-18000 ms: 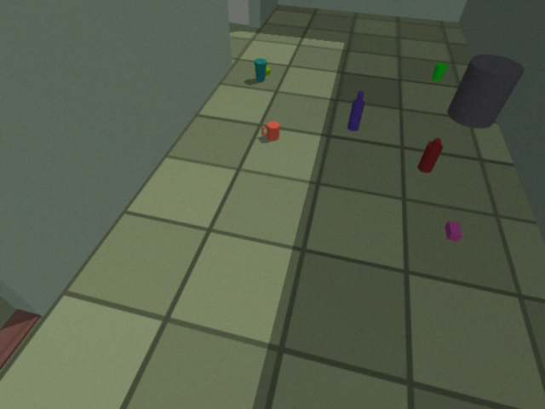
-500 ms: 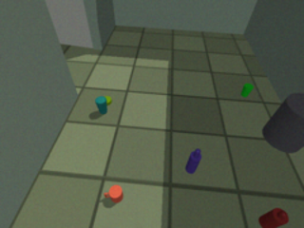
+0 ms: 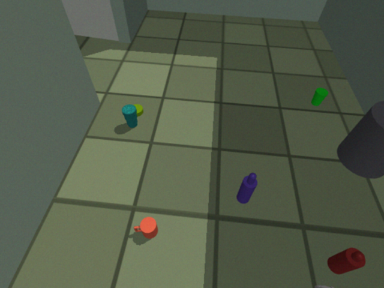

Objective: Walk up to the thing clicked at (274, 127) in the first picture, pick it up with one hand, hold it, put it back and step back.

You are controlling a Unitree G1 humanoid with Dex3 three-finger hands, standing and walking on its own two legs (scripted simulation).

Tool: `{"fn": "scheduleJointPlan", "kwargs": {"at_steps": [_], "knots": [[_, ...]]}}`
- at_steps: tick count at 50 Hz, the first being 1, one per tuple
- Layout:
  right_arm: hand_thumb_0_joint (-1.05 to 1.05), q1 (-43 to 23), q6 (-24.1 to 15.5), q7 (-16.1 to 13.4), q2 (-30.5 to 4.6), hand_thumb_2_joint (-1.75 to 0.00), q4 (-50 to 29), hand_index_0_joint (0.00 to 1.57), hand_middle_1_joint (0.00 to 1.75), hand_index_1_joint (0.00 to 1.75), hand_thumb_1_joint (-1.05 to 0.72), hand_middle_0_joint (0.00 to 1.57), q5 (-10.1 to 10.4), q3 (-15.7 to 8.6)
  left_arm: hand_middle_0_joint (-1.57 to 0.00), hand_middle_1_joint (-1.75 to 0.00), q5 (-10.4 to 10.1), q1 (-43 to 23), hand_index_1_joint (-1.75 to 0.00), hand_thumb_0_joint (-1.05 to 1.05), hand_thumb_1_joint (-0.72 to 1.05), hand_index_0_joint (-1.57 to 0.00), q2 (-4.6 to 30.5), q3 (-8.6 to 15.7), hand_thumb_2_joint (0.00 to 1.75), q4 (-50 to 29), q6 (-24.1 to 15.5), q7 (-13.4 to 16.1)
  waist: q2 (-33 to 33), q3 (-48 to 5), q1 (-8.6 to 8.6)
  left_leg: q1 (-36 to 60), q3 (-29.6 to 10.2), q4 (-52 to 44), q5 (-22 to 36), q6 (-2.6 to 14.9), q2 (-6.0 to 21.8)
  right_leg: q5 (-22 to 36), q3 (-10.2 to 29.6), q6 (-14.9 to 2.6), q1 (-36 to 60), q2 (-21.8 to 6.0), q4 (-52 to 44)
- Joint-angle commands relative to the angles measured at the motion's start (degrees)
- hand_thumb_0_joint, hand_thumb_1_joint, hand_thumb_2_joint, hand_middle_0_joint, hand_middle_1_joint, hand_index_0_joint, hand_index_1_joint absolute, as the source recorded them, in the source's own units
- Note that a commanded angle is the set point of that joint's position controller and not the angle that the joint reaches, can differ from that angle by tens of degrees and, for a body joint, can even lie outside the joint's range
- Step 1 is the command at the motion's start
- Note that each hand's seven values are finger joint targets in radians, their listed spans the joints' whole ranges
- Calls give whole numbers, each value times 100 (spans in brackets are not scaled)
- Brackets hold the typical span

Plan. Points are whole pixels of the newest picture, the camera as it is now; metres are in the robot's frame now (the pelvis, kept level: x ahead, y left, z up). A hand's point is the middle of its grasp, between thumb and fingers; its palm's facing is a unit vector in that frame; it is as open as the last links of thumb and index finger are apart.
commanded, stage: walk up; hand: left
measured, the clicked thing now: (145, 228) +0.48 +0.22 -0.73
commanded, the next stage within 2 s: stand in 1.88 s
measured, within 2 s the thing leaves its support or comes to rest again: neither
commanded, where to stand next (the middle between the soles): +0.07 -0.01 m, yaw -3 degrees
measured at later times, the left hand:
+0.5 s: hand out of the picture +0.00 +0.27 -0.15, palm faces +0.05 -0.93 -0.36, open 7.4 cm
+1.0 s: hand out of the picture +0.14 +0.29 -0.16, palm faces +0.03 -0.88 -0.47, open 7.4 cm
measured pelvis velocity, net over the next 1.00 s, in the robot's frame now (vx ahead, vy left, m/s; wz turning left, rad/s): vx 0.00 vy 0.01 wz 0.08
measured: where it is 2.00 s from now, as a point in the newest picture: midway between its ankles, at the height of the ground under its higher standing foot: outside the picture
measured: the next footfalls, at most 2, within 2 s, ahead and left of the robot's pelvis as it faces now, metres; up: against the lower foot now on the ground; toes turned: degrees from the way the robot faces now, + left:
left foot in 0.46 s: -0.03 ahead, +0.11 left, +0.00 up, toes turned +6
right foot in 0.74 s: +0.20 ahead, -0.14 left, +0.00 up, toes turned +1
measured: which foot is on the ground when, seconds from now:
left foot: down 0.00-0.14, up 0.16-0.44, down 0.46-0.76, up 0.78-1.00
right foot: down 0.00-0.46, up 0.48-0.72, down 0.74-1.00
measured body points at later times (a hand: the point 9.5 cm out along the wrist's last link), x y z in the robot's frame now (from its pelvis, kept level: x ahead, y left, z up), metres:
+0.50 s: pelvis -0.02 -0.01 +0.00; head -0.01 +0.00 +0.45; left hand +0.00 +0.32 -0.13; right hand +0.03 -0.33 -0.12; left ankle -0.07 +0.11 -0.74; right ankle +0.01 -0.11 -0.72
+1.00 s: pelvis +0.00 +0.01 -0.04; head +0.08 +0.00 +0.40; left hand +0.14 +0.34 -0.13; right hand +0.13 -0.30 -0.17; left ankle -0.03 +0.15 -0.71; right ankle +0.16 -0.14 -0.74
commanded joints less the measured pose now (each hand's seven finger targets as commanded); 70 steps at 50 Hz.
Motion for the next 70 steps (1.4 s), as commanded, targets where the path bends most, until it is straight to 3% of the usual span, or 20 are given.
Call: {"fn": "scheduleJointPlan", "kwargs": {"at_steps": [1, 5, 7, 8, 12, 15, 18, 21, 23, 24, 34, 36, 38, 40, 45, 51, 54, 58, 63, 70], "knots": [[0, -173, 23, -91, -1581, -90, -558, 20, 30, 30, -90, 20, -19, -384, -20, -30, 23, 430, -30, 0, 90, -20, 1042, 223, 90, -376, 45, 74, 758, -1213, 94, -76, -1415, -525, 655, 834, 1334, -295, 358, -297, 335, -62, 1008], [0, -614, 116, -82, -1515, -90, -975, 20, 30, 30, -90, 20, -95, -446, -20, -30, 88, 999, -30, 0, 90, -20, 1136, 347, 90, -348, 102, 38, 587, -954, 367, -1076, -1275, 174, -367, 866, 1166, -1185, 718, -524, 274, -244, 1074], [0, -446, 162, -107, -1066, -90, -1092, 20, 30, 30, -90, 20, -68, -359, -20, -30, 210, 535, -30, 0, 90, -20, 1875, 528, 90, -684, 13, 39, -1522, -487, 361, -1188, -241, 2843, -2225, 8, -651, -339, 2934, -1195, -690, -1973, -1467], [0, -3, 253, -138, -1168, -90, -1045, 20, 30, 30, -90, 20, -164, -404, -20, -30, 282, 175, -30, 0, 90, -20, 2039, 536, 90, -988, -32, 59, -1187, -425, 238, -906, -858, 3816, -2596, -40, -487, -630, 3342, -1545, -1415, -2428, -1602], [0, 1097, 86, -11, -1234, -90, -657, 20, 30, 30, -90, 20, -36, -464, -20, -30, 323, -132, -30, 0, 90, -20, 1216, 383, 90, -1151, -214, 102, -561, -1176, -114, -547, -751, 3618, -1625, -172, -152, -2167, 1657, -811, -301, -1157, -1357], [0, 998, -63, 182, -1533, -90, -901, 20, 30, 30, -90, 20, -195, -512, -20, -30, 380, 725, -30, 0, 90, -20, 1680, 608, 90, -1188, -276, -64, -1314, -1236, 261, -1305, -93, 2431, -2489, -192, -115, -3545, 2384, -1128, 1246, -1557, -1568], [0, 490, -182, 181, -1233, -90, -1148, 20, 30, 30, -90, 20, -275, -442, -20, -30, 277, 1300, -30, 0, 90, -20, 1724, 658, 90, -1138, -238, -101, -699, -419, 482, -1018, -43, 797, -2422, -27, 73, -2069, 1994, -1123, 1233, -1490, -1436], [0, 1710, -314, 115, -1073, -90, -842, 20, 30, 30, -90, 20, -273, -551, -20, -30, 236, 784, -30, 0, 90, -20, 1628, 509, 90, -1478, -183, -194, -455, -674, -319, 1531, 548, -1014, -812, 248, -196, -2074, 840, -605, -301, -851, -829], [0, 2286, -411, -6, -1769, -90, -873, 20, 30, 30, -90, 20, -432, -765, -20, -30, 149, 507, -30, 0, 90, -20, 721, 288, 90, -1865, -140, -242, 1507, -279, -574, 3016, -2864, -1811, -3368, 755, 1693, -2186, -98, -5, -3420, 455, 2175], [0, 1921, -455, -30, -2295, -90, -1159, 20, 30, 30, -90, 20, -348, -853, -20, -30, 222, 251, -30, 0, 90, -20, 1200, 437, 90, -1904, -152, -185, 793, 485, -594, 1613, -3661, -1984, -4349, 1406, 2594, -1787, 840, 9, -3695, -64, 2648], [0, 939, -131, -8, -1280, -90, -1711, 20, 30, 30, -90, 20, -188, -455, -20, -30, -75, 1266, -30, 0, 90, -20, 1053, 325, 90, -1209, -398, 57, 1181, 164, 63, 5, 210, 360, 2090, 718, 805, 698, -67, 46, -143, 154, 755], [0, 1032, 84, 10, -1092, -90, -1822, 20, 30, 30, -90, 20, -42, -418, -20, -30, -70, 1833, -30, 0, 90, -20, 1500, 484, 90, -1012, -413, 250, 297, -493, 357, -340, 410, 2040, 972, 402, 306, 1996, 18, 80, 962, 138, -68], [0, 2031, 268, -71, -904, -90, -1716, 20, 30, 30, -90, 20, 22, -367, -20, -30, 22, 1722, -30, 0, 90, -20, 2099, 557, 90, -1432, -458, 315, -1039, -1085, 68, -768, -569, 4576, -2914, 32, -310, 4775, 3087, -916, 805, -2204, -490], [0, 1945, 442, -174, -1395, -90, -1722, 20, 30, 30, -90, 20, 61, -593, -20, -30, -41, 1204, -30, 0, 90, -20, 2046, 562, 90, -1652, -391, 400, -593, -1270, -16, -498, -1146, 5654, -2913, -35, -87, 3970, 3009, -1644, 0, -2256, -273], [0, 1954, 430, -151, -1337, -90, -1667, 20, 30, 30, -90, 20, 35, -606, -20, -30, 185, 251, -30, 0, 90, -20, 1591, 444, 90, -2035, -207, 450, -1063, -1218, -102, -537, -847, 4840, -2324, -222, -92, 1837, 1267, -1329, -753, -1347, 55], [0, 2326, 158, -140, -1376, -90, -1341, 20, 30, 30, -90, 20, -162, -620, -20, -30, 122, -23, -30, 0, 90, -20, 1535, 390, 90, -2142, 138, 271, -1105, -1158, -290, 576, 39, 1018, -1065, -107, -69, 196, 1427, -858, -1573, -908, 1232], [0, 882, 13, -124, -2637, -90, -1881, 20, 30, 30, -90, 20, -212, -821, -20, -30, 157, -460, -30, 0, 90, -20, 1562, 503, 90, -2196, 160, 346, 1434, -99, -333, -1590, -4409, -1076, -914, 1655, 2724, -2294, 1815, -124, -2178, 635, 4451], [0, 977, -254, -446, -1981, -90, -1720, 20, 30, 30, -90, 20, -181, -684, -20, -30, 205, 431, -30, 0, 90, -20, 1542, 580, 90, -1991, 262, 144, 390, -537, 217, 454, -2164, 668, 1441, 1059, 1777, -1158, 1957, -67, -2962, 611, 5514], [0, 2029, -611, -315, -1961, -90, -1594, 20, 30, 30, -90, 20, -214, -792, -20, -30, 178, 214, -30, 0, 90, -20, 1565, 494, 90, -2085, -61, -267, 1077, -955, -496, 2703, -2376, -282, -2695, 1075, 1557, -960, 1485, 116, -3647, 321, 3773], [0, 1771, -561, 19, -2079, -90, -1920, 20, 30, 30, -90, 20, -230, -680, -20, -30, 89, 694, -30, 0, 90, -20, 1514, 436, 90, -1741, -433, -329, 1649, -79, -283, 631, -1216, -452, -1365, 1160, 1581, -1554, 422, -36, -1300, 50, 1333]]}}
